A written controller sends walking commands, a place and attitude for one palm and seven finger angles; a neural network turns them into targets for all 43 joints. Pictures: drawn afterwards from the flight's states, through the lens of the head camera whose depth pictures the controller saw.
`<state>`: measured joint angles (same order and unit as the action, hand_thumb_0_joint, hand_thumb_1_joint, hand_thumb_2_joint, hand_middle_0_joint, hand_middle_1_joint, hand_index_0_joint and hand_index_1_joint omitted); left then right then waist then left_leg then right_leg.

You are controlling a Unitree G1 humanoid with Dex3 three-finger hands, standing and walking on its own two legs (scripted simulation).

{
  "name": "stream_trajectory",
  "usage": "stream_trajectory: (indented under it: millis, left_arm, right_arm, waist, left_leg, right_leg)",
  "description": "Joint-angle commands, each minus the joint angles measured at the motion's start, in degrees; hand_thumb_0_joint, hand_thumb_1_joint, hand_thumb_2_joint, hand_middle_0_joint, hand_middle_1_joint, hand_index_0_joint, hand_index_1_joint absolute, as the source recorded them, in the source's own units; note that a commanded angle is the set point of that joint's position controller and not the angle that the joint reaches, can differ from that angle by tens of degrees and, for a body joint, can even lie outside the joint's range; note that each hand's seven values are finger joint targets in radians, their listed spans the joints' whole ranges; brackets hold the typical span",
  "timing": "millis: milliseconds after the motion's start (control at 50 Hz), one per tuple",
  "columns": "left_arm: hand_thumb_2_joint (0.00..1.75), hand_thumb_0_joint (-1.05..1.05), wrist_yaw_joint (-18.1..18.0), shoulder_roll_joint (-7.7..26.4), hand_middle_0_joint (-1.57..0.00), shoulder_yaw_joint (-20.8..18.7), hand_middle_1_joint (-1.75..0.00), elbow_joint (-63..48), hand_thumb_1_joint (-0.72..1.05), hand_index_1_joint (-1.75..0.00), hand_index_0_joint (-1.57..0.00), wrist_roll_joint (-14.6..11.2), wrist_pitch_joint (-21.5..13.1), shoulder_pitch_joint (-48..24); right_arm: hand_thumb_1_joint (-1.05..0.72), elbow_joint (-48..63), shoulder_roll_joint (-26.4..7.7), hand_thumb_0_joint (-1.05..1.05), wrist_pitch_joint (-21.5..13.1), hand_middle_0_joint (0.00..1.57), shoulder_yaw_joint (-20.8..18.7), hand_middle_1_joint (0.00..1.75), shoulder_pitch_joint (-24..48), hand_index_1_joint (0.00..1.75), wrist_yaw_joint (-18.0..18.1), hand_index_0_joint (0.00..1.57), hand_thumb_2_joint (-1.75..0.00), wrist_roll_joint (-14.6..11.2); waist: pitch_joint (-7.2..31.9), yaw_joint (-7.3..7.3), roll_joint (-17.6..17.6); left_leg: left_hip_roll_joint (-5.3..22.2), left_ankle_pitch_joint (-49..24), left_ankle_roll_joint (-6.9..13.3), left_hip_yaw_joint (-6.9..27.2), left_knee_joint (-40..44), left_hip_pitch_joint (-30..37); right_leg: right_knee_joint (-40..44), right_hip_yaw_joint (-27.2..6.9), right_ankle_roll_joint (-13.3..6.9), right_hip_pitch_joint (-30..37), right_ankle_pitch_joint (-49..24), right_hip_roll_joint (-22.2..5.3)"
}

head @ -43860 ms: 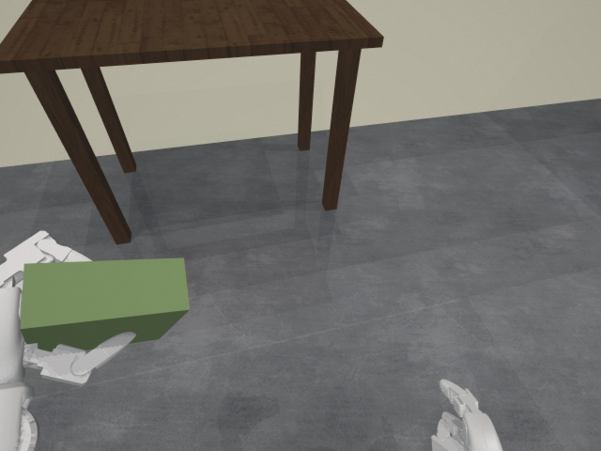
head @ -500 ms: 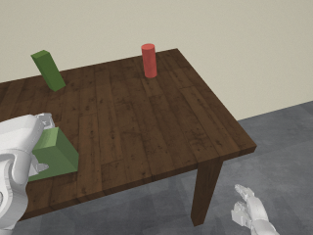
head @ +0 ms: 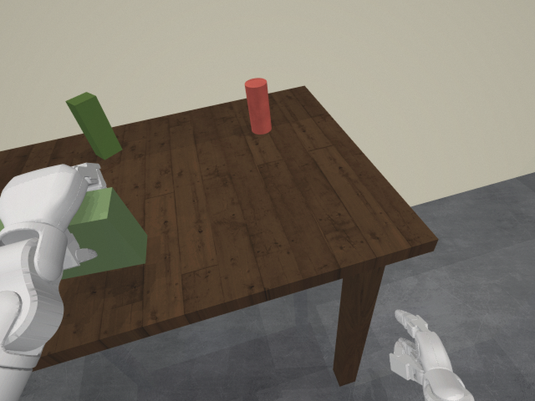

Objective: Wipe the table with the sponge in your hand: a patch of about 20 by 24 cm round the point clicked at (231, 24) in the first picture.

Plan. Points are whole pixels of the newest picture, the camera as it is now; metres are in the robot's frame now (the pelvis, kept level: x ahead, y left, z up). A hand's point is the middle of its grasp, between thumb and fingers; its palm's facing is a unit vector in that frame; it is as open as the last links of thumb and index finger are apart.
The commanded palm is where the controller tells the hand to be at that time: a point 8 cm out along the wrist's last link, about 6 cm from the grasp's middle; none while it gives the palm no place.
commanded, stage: lift the sponge slowly off the table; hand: left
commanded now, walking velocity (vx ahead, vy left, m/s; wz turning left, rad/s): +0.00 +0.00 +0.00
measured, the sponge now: (87, 244) +0.25 +0.32 +0.13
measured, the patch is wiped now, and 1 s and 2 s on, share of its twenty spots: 1.00 1.00 1.00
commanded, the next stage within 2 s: bring the sponge back beside the body in 0.68 s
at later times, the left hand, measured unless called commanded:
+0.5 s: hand (63, 197) +0.26 +0.30 +0.23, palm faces +0.20 +0.00 -0.98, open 9.4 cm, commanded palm +0.21 +0.31 +0.29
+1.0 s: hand (66, 207) +0.25 +0.30 +0.22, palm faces +0.17 -0.01 -0.99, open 9.4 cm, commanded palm +0.20 +0.30 +0.29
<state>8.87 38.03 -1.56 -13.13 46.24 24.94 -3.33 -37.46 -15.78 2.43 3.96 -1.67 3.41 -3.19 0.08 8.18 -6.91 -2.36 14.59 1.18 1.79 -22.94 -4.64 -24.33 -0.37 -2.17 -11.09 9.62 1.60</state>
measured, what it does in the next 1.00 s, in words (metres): stands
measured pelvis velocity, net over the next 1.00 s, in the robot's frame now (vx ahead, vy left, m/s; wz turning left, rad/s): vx -0.01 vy -0.01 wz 0.00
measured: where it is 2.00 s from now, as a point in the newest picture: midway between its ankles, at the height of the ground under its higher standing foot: outside the picture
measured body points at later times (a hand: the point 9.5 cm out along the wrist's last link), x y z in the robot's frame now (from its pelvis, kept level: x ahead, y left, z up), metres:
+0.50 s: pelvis +0.00 -0.01 +0.00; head -0.01 -0.06 +0.44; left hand +0.24 +0.30 +0.28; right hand +0.26 -0.20 -0.08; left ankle -0.02 +0.11 -0.74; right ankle +0.04 -0.10 -0.74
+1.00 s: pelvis -0.01 -0.01 +0.00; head -0.02 -0.06 +0.44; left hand +0.23 +0.29 +0.27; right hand +0.25 -0.20 -0.08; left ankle -0.02 +0.11 -0.74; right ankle +0.04 -0.10 -0.74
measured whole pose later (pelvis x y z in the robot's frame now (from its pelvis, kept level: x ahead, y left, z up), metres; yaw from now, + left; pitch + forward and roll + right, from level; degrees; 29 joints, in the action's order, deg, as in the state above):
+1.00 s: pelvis -0.01 -0.01 +0.00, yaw +0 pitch -3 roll +1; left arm 14.3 40.9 -2.8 -16.6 44.4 28.7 -6.8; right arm -36.1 -16.8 2.9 4.2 -1.5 3.5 -3.7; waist -0.1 8.8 -7.4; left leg -2.2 14.8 0.7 1.8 -24.7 -6.5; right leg -26.3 -0.3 -2.6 -13.1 9.9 1.8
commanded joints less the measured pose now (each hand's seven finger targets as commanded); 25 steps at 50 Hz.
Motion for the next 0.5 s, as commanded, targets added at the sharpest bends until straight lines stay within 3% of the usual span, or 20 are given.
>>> stream_trajectory:
  millis: [0,20,40,60,100,120,140,180,200,220,240,280,300,320,340,400,420,440,480]
  left_arm:
    - [1.3,0.0,-1.33,16.04,-1.2,-9.81,-1.6,-6.7,0.1,-1.6,-1.2,1.54,2.29,-17.82]
    - [1.3,0.0,-0.92,16.33,-1.2,-10.02,-1.6,-8.99,0.1,-1.6,-1.2,1.86,2.5,-19.54]
    - [1.3,0.0,-0.88,16.83,-1.2,-10.0,-1.6,-8.57,0.1,-1.6,-1.2,2.01,2.62,-19.97]
    - [1.3,0.0,-0.44,15.23,-1.2,-8.23,-1.6,-7.65,0.1,-1.6,-1.2,1.85,2.78,-20.06]
    - [1.3,0.0,0.38,15.81,-1.2,-7.99,-1.6,-8.93,0.1,-1.6,-1.2,2.29,2.61,-21.13]
    - [1.3,0.0,0.71,16.43,-1.2,-8.74,-1.6,-11.59,0.1,-1.6,-1.2,2.58,2.67,-22.01]
    - [1.3,0.0,0.6,18.04,-1.2,-9.57,-1.6,-8.92,0.1,-1.6,-1.2,3.1,2.66,-22.61]
    - [1.3,0.0,1.04,17.7,-1.2,-8.94,-1.6,-7.5,0.1,-1.6,-1.2,3.08,2.11,-23.7]
    - [1.3,0.0,1.01,19.01,-1.2,-10.12,-1.6,-8.56,0.1,-1.6,-1.2,3.1,1.66,-23.84]
    - [1.3,0.0,0.97,20.14,-1.2,-11.47,-1.6,-11.07,0.1,-1.6,-1.2,3.3,1.66,-24.15]
    - [1.3,0.0,0.58,20.76,-1.2,-11.96,-1.6,-10.34,0.1,-1.6,-1.2,3.25,1.45,-25.01]
    - [1.3,0.0,0.75,18.65,-1.2,-10.76,-1.6,-8.99,0.1,-1.6,-1.2,2.29,1.32,-23.01]
    - [1.3,0.0,0.74,20.49,-1.2,-12.72,-1.6,-8.95,0.1,-1.6,-1.2,1.88,1.36,-21.92]
    - [1.3,0.0,0.83,20.91,-1.2,-13.58,-1.6,-10.95,0.1,-1.6,-1.2,1.88,1.74,-21.71]
    - [1.3,0.0,0.66,20.55,-1.2,-13.3,-1.6,-10.16,0.1,-1.6,-1.2,1.58,2.24,-21.38]
    - [1.3,0.0,1.34,19.4,-1.2,-12.35,-1.6,-8.94,0.1,-1.6,-1.2,0.52,3.39,-20.17]
    - [1.3,0.0,1.64,19.01,-1.2,-12.58,-1.6,-10.4,0.1,-1.6,-1.2,0.39,3.9,-19.82]
    - [1.3,0.0,1.67,19.25,-1.2,-12.39,-1.6,-9.45,0.1,-1.6,-1.2,0.38,4.09,-20.14]
    - [1.3,0.0,2.41,18.64,-1.2,-11.32,-1.6,-8.44,0.1,-1.6,-1.2,-0.19,4.3,-19.8]
  right_arm:
    - [-0.9,10.29,-6.35,0.0,-2.33,0.2,-2.13,0.3,13.12,0.3,0.4,0.2,-0.9,-0.13]
    - [-0.9,11.44,-5.85,0.0,-3.0,0.2,-1.7,0.3,15.56,0.3,0.34,0.2,-0.9,-0.84]
    - [-0.9,10.82,-6.27,0.0,-2.92,0.2,-1.89,0.3,13.3,0.3,0.44,0.2,-0.9,-0.14]
    - [-0.9,10.61,-5.98,0.0,-2.82,0.2,-1.92,0.3,13.24,0.3,0.54,0.2,-0.9,-0.32]
    - [-0.9,10.68,-6.18,0.0,-2.8,0.2,-1.93,0.3,13.2,0.3,0.65,0.2,-0.9,-0.18]
    - [-0.9,11.98,-5.62,0.0,-3.45,0.2,-1.54,0.3,15.63,0.3,0.73,0.2,-0.9,-0.71]
    - [-0.9,10.75,-5.99,0.0,-3.32,0.2,-1.68,0.3,12.83,0.3,0.9,0.2,-0.9,-0.05]
    - [-0.9,10.13,-6.18,0.0,-3.0,0.2,-1.79,0.3,12.61,0.3,1.1,0.2,-0.9,-0.06]
    - [-0.9,10.42,-6.14,0.0,-2.99,0.2,-1.86,0.3,12.72,0.3,1.06,0.2,-0.9,0.08]
    - [-0.9,11.63,-5.73,0.0,-3.57,0.2,-1.62,0.3,15.13,0.3,1.02,0.2,-0.9,-0.49]
    - [-0.9,10.95,-5.95,0.0,-3.51,0.2,-1.75,0.3,12.81,0.3,1.01,0.2,-0.9,0.31]
    - [-0.9,10.64,-5.72,0.0,-3.01,0.2,-1.75,0.3,12.67,0.3,0.68,0.2,-0.9,0.17]
    - [-0.9,10.45,-5.94,0.0,-2.83,0.2,-2.03,0.3,12.41,0.3,0.57,0.2,-0.9,0.15]
    - [-0.9,11.59,-5.7,0.0,-3.3,0.2,-1.71,0.3,15.1,0.3,0.4,0.2,-0.9,-0.46]
    - [-0.9,10.97,-5.85,0.0,-2.9,0.2,-1.86,0.3,12.87,0.3,0.33,0.2,-0.9,0.17]
    - [-0.9,10.99,-6.2,0.0,-2.21,0.2,-1.95,0.3,13.07,0.3,0.1,0.2,-0.9,-0.2]
    - [-0.9,12.11,-5.81,0.0,-2.73,0.2,-1.67,0.3,15.53,0.3,0.11,0.2,-0.9,-0.92]
    - [-0.9,11.2,-6.28,0.0,-2.41,0.2,-1.83,0.3,13.03,0.3,0.15,0.2,-0.9,-0.27]
    - [-0.9,11.3,-6.39,0.0,-2.12,0.2,-1.8,0.3,12.6,0.3,0.41,0.2,-0.9,-0.49]
  waist:
    - [8.9,0.3,3.2]
    - [9.77,0.21,1.49]
    - [11.47,0.59,1.77]
    - [10.13,-0.09,1.85]
    - [11.47,0.01,1.81]
    - [12.44,0.09,0.87]
    - [12.76,0.25,3.24]
    - [11.01,-0.34,3.7]
    - [12.11,0.25,2.66]
    - [13.36,0.65,0.66]
    - [14.7,0.97,1.93]
    - [12.72,0.73,2.26]
    - [12.88,1.19,2.55]
    - [13.4,1.47,0.21]
    - [14.26,1.62,1.53]
    - [11.83,1.23,2.82]
    - [11.64,1.14,1.87]
    - [12.34,1.04,2.94]
    - [10.91,0.47,4.76]
  left_leg:
    - [0.24,-9.49,0.72,1.39,4.07,-6.84]
    - [0.2,-8.97,0.78,2.06,4.15,-6.35]
    - [0.1,-10.06,0.92,1.5,3.75,-6.47]
    - [0.11,-9.8,0.96,1.36,4.06,-6.21]
    - [0.09,-10.12,1.04,1.5,3.93,-5.79]
    - [0.01,-9.85,1.22,2.11,3.55,-5.24]
    - [-0.02,-10.12,1.23,1.59,3.43,-6.07]
    - [0.1,-9.07,1.14,1.63,3.73,-5.82]
    - [0.01,-9.71,1.11,1.72,3.62,-5.78]
    - [-0.1,-9.91,1.14,2.5,3.3,-5.25]
    - [-0.22,-11.78,1.09,1.72,2.73,-5.91]
    - [-0.08,-12.48,0.75,1.72,3.01,-5.95]
    - [-0.04,-12.49,0.73,1.7,2.87,-5.95]
    - [-0.15,-12.81,0.68,2.43,2.61,-5.77]
    - [-0.1,-13.52,0.64,1.47,2.45,-6.34]
    - [0.1,-12.53,0.51,1.44,2.62,-6.87]
    - [0.08,-12.2,0.66,2.05,2.37,-6.4]
    - [0.21,-12.77,0.62,1.33,2.1,-6.78]
    - [0.28,-11.48,0.84,1.2,2.32,-6.77]
  right_leg:
    - [3.57,-3.16,-1.97,9.44,-1.51,-0.98]
    - [3.47,-5.19,-2.67,9.18,-0.37,-0.29]
    - [2.7,-3.27,-2.35,10.5,-1.55,-1.16]
    - [3.21,-2.9,-2.12,9.76,-1.66,-1.06]
    - [3.07,-2.82,-2.02,10.27,-2.4,-1.1]
    - [2.92,-5.44,-2.69,10.34,-1.8,-0.48]
    - [2.49,-3.2,-2.16,10.95,-1.72,-1.36]
    - [3.51,-3.11,-2.0,9.66,-0.92,-1.14]
    - [3.09,-3.4,-2.17,10.53,-1.74,-1.27]
    - [2.8,-6.25,-3.0,10.74,-1.46,-0.54]
    - [1.75,-4.25,-2.68,12.45,-3.71,-1.67]
    - [2.37,-4.03,-2.51,11.84,-5.27,-1.49]
    - [2.26,-4.14,-2.4,11.75,-5.39,-1.47]
    - [2.13,-7.0,-3.23,11.68,-5.29,-0.76]
    - [1.34,-4.44,-2.62,12.83,-6.32,-1.8]
    - [1.99,-4.07,-2.14,11.14,-5.96,-1.6]
    - [2.27,-6.66,-2.71,10.26,-4.96,-0.83]
    - [1.67,-4.29,-2.17,11.01,-5.95,-1.8]
    - [2.37,-3.7,-1.54,9.85,-5.08,-1.64]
